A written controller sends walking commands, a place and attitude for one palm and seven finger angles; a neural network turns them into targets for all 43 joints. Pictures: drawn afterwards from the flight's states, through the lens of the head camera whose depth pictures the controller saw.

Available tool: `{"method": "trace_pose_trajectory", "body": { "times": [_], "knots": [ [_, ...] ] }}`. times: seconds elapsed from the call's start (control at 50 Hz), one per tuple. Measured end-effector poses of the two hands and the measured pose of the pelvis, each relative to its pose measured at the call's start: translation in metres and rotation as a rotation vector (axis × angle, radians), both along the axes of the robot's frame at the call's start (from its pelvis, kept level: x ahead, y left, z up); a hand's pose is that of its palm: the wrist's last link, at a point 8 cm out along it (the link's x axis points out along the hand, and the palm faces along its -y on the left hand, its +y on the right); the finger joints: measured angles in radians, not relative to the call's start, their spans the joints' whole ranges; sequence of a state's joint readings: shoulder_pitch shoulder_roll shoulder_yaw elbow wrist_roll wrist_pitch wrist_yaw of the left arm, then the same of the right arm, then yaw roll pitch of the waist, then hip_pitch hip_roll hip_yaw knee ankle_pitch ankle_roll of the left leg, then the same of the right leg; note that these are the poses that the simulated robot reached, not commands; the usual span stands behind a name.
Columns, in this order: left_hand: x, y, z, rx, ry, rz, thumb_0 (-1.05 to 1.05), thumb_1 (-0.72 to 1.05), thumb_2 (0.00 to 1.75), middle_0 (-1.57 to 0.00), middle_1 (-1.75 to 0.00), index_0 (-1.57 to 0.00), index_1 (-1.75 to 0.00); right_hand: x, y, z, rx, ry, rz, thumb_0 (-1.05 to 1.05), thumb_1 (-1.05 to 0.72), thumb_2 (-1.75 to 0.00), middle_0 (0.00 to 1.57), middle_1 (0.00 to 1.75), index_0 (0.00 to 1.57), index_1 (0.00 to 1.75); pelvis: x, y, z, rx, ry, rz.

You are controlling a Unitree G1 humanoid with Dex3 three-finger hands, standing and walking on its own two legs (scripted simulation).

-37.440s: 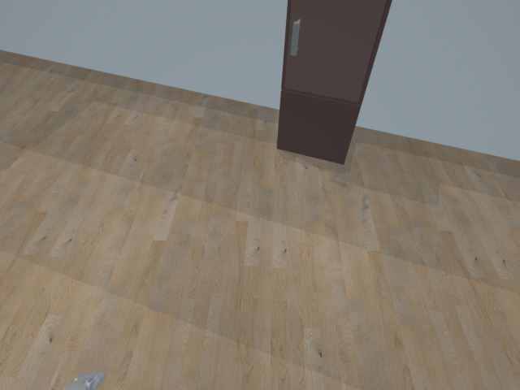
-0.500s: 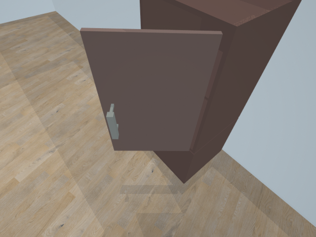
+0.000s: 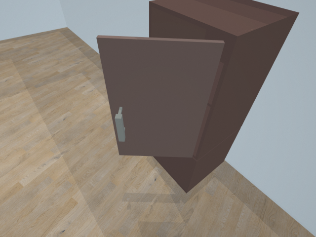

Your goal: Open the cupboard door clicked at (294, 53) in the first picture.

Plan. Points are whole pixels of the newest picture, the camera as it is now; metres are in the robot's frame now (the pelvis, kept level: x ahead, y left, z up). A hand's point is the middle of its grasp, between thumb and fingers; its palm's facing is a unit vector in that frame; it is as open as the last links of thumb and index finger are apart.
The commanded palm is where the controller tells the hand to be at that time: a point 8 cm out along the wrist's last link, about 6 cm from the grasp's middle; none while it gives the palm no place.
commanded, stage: raise the hand with hooked fingers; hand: left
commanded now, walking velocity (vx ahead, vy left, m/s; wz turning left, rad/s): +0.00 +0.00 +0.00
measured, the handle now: (121, 124) +0.54 +0.18 -0.08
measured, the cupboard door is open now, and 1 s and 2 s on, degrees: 50 50 50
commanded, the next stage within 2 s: none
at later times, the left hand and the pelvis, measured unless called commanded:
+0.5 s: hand out of the picture +0.14 +0.20 -0.10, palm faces +0.04 -1.00 -0.01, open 8.5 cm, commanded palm +0.12 +0.27 -0.07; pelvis -0.05 -0.01 -0.10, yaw +2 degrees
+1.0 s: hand (73, 206) +0.21 +0.25 -0.06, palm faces +0.12 -0.99 -0.08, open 11.5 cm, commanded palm +0.18 +0.29 -0.07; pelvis +0.00 -0.01 -0.11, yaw +3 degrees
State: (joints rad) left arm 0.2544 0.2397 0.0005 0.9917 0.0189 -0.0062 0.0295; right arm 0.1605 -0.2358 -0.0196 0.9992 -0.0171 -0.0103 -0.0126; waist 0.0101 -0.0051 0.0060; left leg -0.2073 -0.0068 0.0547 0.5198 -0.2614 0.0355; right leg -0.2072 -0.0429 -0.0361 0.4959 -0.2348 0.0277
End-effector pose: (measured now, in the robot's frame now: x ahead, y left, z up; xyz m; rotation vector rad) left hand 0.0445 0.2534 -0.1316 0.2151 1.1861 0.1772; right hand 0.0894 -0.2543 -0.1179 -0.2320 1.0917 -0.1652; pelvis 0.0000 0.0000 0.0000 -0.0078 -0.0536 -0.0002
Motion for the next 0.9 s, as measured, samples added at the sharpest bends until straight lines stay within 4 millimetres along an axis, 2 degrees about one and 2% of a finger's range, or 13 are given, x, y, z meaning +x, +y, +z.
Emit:
{"method": "trace_pose_trajectory", "body": {
  "times": [0.14,0.26,0.32,0.36,0.4,0.46,0.52,0.56,0.6,0.7,0.8,0.86,0.9],
  "knots": [
    [-0.014,0.012,0.005,-0.004,-0.008,0.062,0.00,0.91,0.90,-0.21,-0.30,-0.20,-0.30,-0.030,0.005,-0.002,-0.001,0.041,-0.010,0.01,-0.90,-0.90,0.20,0.30,0.20,0.30,-0.013,0.006,0.000,-0.003,0.000,0.004],
    [0.068,0.019,0.104,0.025,-0.752,0.128,0.01,0.87,0.88,-0.21,-0.33,-0.20,-0.32,-0.015,0.017,0.008,-0.006,-0.245,0.040,0.02,-0.90,-0.90,0.20,0.30,0.20,0.30,-0.025,0.007,-0.011,0.003,0.023,0.052],
    [0.099,0.013,0.123,-0.013,-1.017,0.063,0.01,0.82,0.86,-0.21,-0.36,-0.20,-0.35,0.003,0.020,0.005,0.011,-0.355,0.076,0.02,-0.90,-0.90,0.21,0.30,0.21,0.30,-0.036,0.005,-0.026,-0.001,0.100,0.063],
    [0.108,0.007,0.118,-0.064,-1.144,-0.005,0.00,0.79,0.84,-0.21,-0.38,-0.21,-0.38,0.016,0.020,0.001,0.010,-0.418,0.107,0.02,-0.90,-0.90,0.21,0.30,0.21,0.30,-0.043,0.001,-0.043,-0.001,0.158,0.048],
    [0.106,0.000,0.098,-0.116,-1.204,-0.096,0.00,0.75,0.83,-0.21,-0.41,-0.21,-0.40,0.029,0.018,-0.005,0.005,-0.474,0.142,0.02,-0.90,-0.90,0.21,0.30,0.21,0.30,-0.048,-0.002,-0.062,-0.002,0.200,0.037],
    [0.091,-0.003,0.057,-0.175,-1.163,-0.171,0.00,0.68,0.80,-0.22,-0.45,-0.22,-0.44,0.048,0.013,-0.017,-0.015,-0.531,0.185,0.02,-0.90,-0.90,0.21,0.30,0.21,0.30,-0.051,-0.007,-0.091,-0.004,0.246,0.034],
    [0.070,0.007,0.027,-0.188,-1.087,-0.104,0.00,0.61,0.77,-0.23,-0.49,-0.22,-0.49,0.066,0.012,-0.028,-0.037,-0.550,0.215,0.02,-0.90,-0.90,0.21,0.30,0.21,0.30,-0.051,-0.009,-0.110,-0.013,0.268,0.043],
    [0.060,0.016,0.027,-0.154,-1.087,-0.044,0.01,0.56,0.75,-0.23,-0.52,-0.23,-0.52,0.077,0.015,-0.034,-0.043,-0.552,0.230,0.02,-0.90,-0.90,0.21,0.30,0.21,0.30,-0.049,-0.010,-0.117,-0.025,0.274,0.051],
    [0.057,0.023,0.041,-0.101,-1.131,-0.025,0.01,0.52,0.73,-0.24,-0.55,-0.23,-0.54,0.086,0.021,-0.040,-0.042,-0.546,0.250,0.02,-0.90,-0.90,0.21,0.30,0.21,0.30,-0.045,-0.011,-0.120,-0.039,0.284,0.059],
    [0.082,0.024,0.078,-0.042,-1.236,-0.140,0.01,0.40,0.68,-0.24,-0.63,-0.23,-0.62,0.101,0.037,-0.054,-0.001,-0.521,0.275,0.02,-0.90,-0.90,0.21,0.30,0.21,0.30,-0.035,-0.012,-0.121,-0.067,0.319,0.076],
    [0.122,0.024,0.058,-0.168,-1.085,-0.182,0.01,0.28,0.63,-0.25,-0.70,-0.24,-0.69,0.102,0.040,-0.065,0.038,-0.476,0.210,0.02,-0.90,-0.90,0.21,0.31,0.21,0.30,-0.024,-0.013,-0.118,-0.066,0.360,0.063],
    [0.134,0.030,0.049,-0.204,-1.010,-0.135,0.00,0.21,0.60,-0.25,-0.75,-0.25,-0.74,0.097,0.033,-0.065,0.028,-0.441,0.168,0.02,-0.90,-0.90,0.21,0.31,0.21,0.30,-0.016,-0.013,-0.114,-0.061,0.374,0.054],
    [0.137,0.034,0.054,-0.181,-1.021,-0.112,0.00,0.17,0.58,-0.26,-0.78,-0.25,-0.77,0.094,0.026,-0.064,0.011,-0.418,0.150,0.02,-0.90,-0.90,0.21,0.31,0.21,0.30,-0.010,-0.013,-0.111,-0.059,0.380,0.048]
  ]
}}
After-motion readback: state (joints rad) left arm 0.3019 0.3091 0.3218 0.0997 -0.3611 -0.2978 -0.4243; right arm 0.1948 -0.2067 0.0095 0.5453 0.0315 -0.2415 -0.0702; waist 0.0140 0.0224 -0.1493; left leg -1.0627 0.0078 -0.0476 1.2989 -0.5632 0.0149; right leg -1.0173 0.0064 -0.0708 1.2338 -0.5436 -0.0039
